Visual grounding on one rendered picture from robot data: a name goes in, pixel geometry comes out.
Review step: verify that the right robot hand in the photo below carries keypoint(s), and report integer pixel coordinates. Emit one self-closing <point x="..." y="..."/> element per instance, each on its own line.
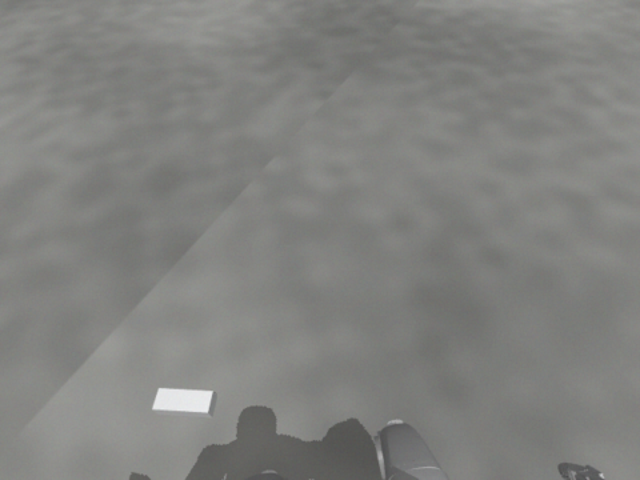
<point x="571" y="471"/>

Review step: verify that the carton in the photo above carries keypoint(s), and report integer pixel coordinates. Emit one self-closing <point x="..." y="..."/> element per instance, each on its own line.
<point x="182" y="402"/>

